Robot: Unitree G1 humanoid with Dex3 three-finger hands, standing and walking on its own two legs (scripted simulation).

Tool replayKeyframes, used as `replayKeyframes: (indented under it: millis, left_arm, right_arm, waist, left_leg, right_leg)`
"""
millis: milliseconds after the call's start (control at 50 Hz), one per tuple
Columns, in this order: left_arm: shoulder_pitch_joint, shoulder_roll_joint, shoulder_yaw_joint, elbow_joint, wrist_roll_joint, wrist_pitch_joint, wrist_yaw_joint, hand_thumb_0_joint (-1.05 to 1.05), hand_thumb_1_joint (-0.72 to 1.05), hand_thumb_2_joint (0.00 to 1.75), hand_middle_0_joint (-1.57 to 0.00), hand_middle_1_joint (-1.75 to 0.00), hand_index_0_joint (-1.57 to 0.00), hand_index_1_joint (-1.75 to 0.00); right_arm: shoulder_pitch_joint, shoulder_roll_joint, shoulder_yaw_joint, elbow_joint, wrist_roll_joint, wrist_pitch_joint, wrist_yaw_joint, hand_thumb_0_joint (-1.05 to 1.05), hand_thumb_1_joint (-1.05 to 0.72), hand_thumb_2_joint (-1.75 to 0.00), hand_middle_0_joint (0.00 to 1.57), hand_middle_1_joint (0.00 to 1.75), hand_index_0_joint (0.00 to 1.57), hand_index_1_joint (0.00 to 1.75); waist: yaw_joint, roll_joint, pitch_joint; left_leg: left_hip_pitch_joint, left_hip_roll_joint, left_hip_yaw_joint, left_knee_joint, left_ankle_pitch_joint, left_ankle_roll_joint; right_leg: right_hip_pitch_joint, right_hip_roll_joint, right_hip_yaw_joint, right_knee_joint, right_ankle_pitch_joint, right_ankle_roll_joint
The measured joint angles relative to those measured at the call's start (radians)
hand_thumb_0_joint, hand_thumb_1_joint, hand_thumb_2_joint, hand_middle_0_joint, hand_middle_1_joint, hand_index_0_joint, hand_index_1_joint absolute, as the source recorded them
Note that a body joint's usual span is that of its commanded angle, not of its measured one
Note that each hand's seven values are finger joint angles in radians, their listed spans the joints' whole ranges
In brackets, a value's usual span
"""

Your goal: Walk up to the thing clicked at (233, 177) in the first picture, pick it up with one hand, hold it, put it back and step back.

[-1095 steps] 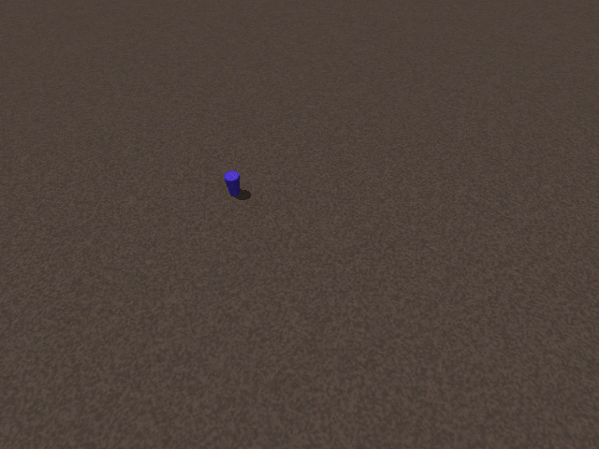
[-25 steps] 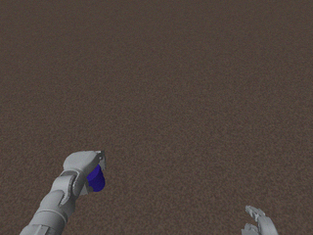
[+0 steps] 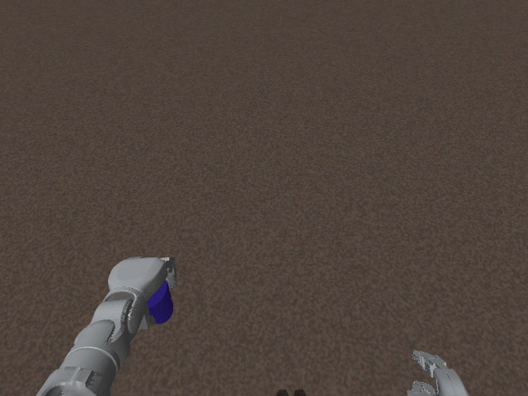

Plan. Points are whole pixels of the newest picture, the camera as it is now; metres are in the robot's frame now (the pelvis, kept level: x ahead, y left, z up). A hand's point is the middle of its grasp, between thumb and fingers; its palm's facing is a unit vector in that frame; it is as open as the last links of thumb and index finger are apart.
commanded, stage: crouch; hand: left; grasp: from above
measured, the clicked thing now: (153, 301) +0.31 +0.22 -0.12
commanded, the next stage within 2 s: lower in 1.76 s
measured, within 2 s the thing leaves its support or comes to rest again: neither
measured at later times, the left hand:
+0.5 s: hand (187, 299) +0.39 +0.21 -0.31, palm faces -0.42 +0.02 -0.91, open 9.2 cm
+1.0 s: hand (202, 305) +0.43 +0.21 -0.48, palm faces -0.44 -0.02 -0.90, open 9.1 cm
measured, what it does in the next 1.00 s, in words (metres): lowers itself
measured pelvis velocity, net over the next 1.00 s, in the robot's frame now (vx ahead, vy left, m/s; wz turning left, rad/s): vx -0.06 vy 0.01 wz -0.02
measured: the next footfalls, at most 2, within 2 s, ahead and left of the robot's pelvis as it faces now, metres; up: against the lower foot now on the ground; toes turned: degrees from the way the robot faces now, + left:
none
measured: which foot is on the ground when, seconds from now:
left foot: down 0.00-1.00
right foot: down 0.00-1.00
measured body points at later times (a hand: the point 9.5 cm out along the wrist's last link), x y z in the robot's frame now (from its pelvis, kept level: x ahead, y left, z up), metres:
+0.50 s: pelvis -0.05 +0.01 -0.19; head +0.12 +0.02 +0.23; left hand +0.40 +0.20 -0.26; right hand -0.03 -0.27 -0.31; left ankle +0.01 +0.13 -0.73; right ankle +0.04 -0.13 -0.73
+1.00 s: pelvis -0.06 +0.01 -0.33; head +0.18 +0.04 +0.05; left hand +0.45 +0.20 -0.43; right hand -0.01 -0.27 -0.45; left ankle +0.01 +0.13 -0.73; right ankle +0.04 -0.13 -0.73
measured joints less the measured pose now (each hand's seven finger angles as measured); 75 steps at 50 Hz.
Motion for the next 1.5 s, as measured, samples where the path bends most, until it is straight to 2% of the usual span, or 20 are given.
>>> replayKeyframes:
  millis: [80, 180, 220, 300, 400, 520, 640, 780, 980, 1260, 1500]
  left_arm:
    - [-0.074, -0.005, 0.003, 0.121, 0.038, -0.014, 0.078, 0.05, -0.04, 0.84, -0.45, -1.26, -0.57, -1.12]
    - [-0.197, -0.008, 0.028, 0.266, 0.094, -0.023, 0.176, 0.04, -0.04, 0.84, -0.45, -1.25, -0.57, -1.11]
    - [-0.241, -0.004, 0.042, 0.306, 0.106, -0.019, 0.206, 0.04, -0.03, 0.83, -0.45, -1.24, -0.57, -1.11]
    - [-0.326, 0.007, 0.074, 0.372, 0.106, -0.002, 0.248, 0.04, -0.01, 0.81, -0.45, -1.23, -0.57, -1.1]
    - [-0.402, 0.029, 0.107, 0.404, 0.092, 0.025, 0.257, 0.04, -0.01, 0.8, -0.45, -1.23, -0.58, -1.09]
    - [-0.474, 0.051, 0.141, 0.438, 0.089, 0.031, 0.232, 0.04, -0.01, 0.8, -0.45, -1.23, -0.58, -1.09]
    - [-0.535, 0.084, 0.169, 0.474, 0.105, 0.003, 0.217, 0.04, -0.02, 0.8, -0.46, -1.21, -0.59, -1.07]
    - [-0.597, 0.123, 0.192, 0.481, 0.133, -0.02, 0.231, 0.04, -0.02, 0.8, -0.47, -1.2, -0.6, -1.06]
    - [-0.681, 0.166, 0.208, 0.514, 0.145, -0.006, 0.23, 0.04, -0.03, 0.8, -0.48, -1.19, -0.61, -1.05]
    - [-0.747, 0.222, 0.219, 0.574, 0.156, -0.023, 0.21, 0.04, -0.03, 0.8, -0.51, -1.16, -0.64, -1.03]
    - [-0.816, 0.283, 0.237, 0.669, 0.181, -0.052, 0.237, 0.03, -0.03, 0.79, -0.52, -1.14, -0.64, -1.01]
  right_arm:
    - [0.012, -0.007, -0.009, 0.016, -0.017, -0.014, 0.014, 0.0, -0.91, -0.9, 0.2, 0.3, 0.21, 0.3]
    - [0.046, -0.022, -0.028, 0.013, -0.039, -0.033, 0.027, 0.0, -0.91, -0.9, 0.2, 0.3, 0.21, 0.3]
    - [0.059, -0.027, -0.033, 0.013, -0.046, -0.039, 0.027, 0.0, -0.91, -0.9, 0.2, 0.3, 0.21, 0.3]
    - [0.077, -0.029, -0.039, 0.023, -0.059, -0.049, 0.022, 0.0, -0.91, -0.9, 0.2, 0.3, 0.21, 0.3]
    - [0.094, -0.014, -0.038, 0.033, -0.07, -0.059, 0.016, 0.0, -0.91, -0.9, 0.2, 0.3, 0.21, 0.3]
    - [0.091, 0.013, -0.019, 0.038, -0.085, -0.072, 0.023, 0.0, -0.91, -0.9, 0.2, 0.3, 0.21, 0.3]
    - [0.07, 0.026, 0.007, 0.023, -0.099, -0.09, 0.043, 0.0, -0.91, -0.9, 0.2, 0.3, 0.21, 0.3]
    - [0.03, 0.02, 0.024, 0.017, -0.119, -0.112, 0.068, 0.0, -0.91, -0.9, 0.2, 0.3, 0.21, 0.3]
    - [-0.008, 0.005, 0.028, 0.004, -0.137, -0.115, 0.098, 0.0, -0.91, -0.9, 0.2, 0.3, 0.21, 0.3]
    - [0.025, -0.011, 0.051, -0.012, -0.145, -0.103, 0.132, 0.0, -0.91, -0.9, 0.2, 0.3, 0.21, 0.3]
    - [0.039, -0.021, 0.092, 0.002, -0.165, -0.107, 0.144, 0.0, -0.91, -0.9, 0.2, 0.3, 0.21, 0.3]
  waist:
    - [-0.016, -0.014, -0.032]
    - [-0.045, -0.019, -0.085]
    - [-0.061, -0.015, -0.105]
    - [-0.092, -0.003, -0.138]
    - [-0.127, 0.017, -0.169]
    - [-0.159, 0.034, -0.184]
    - [-0.18, 0.042, -0.187]
    - [-0.194, 0.033, -0.176]
    - [-0.22, 0.016, -0.14]
    - [-0.259, 0.011, -0.099]
    - [-0.298, 0.008, -0.056]
  left_leg:
    - [-0.16, 0.003, -0.008, 0.138, -0.049, -0.002]
    - [-0.433, 0.008, -0.019, 0.385, -0.139, -0.003]
    - [-0.544, 0.009, -0.022, 0.484, -0.173, -0.001]
    - [-0.752, 0.011, -0.026, 0.665, -0.232, 0.001]
    - [-0.976, 0.009, -0.032, 0.858, -0.29, 0.006]
    - [-1.187, 0.002, -0.037, 1.039, -0.336, 0.01]
    - [-1.368, -0.005, -0.048, 1.195, -0.37, 0.01]
    - [-1.534, -0.015, -0.067, 1.345, -0.403, 0.003]
    - [-1.662, -0.023, -0.087, 1.477, -0.432, -0.003]
    - [-1.762, -0.028, -0.095, 1.591, -0.44, -0.001]
    - [-1.838, -0.031, -0.106, 1.678, -0.424, -0.002]
  right_leg:
    - [-0.152, 0.002, -0.004, 0.123, -0.042, -0.001]
    - [-0.417, 0.005, -0.006, 0.353, -0.121, 0.004]
    - [-0.527, 0.006, -0.006, 0.447, -0.151, 0.005]
    - [-0.734, 0.008, -0.003, 0.618, -0.202, 0.006]
    - [-0.957, 0.008, 0.0, 0.804, -0.254, 0.009]
    - [-1.167, 0.004, 0.004, 0.98, -0.296, 0.01]
    - [-1.345, -0.001, 0.001, 1.133, -0.33, 0.011]
    - [-1.505, -0.006, -0.009, 1.277, -0.361, 0.011]
    - [-1.626, -0.01, -0.019, 1.4, -0.388, 0.01]
    - [-1.723, -0.007, -0.018, 1.504, -0.389, 0.016]
    - [-1.795, -0.003, -0.022, 1.579, -0.366, 0.018]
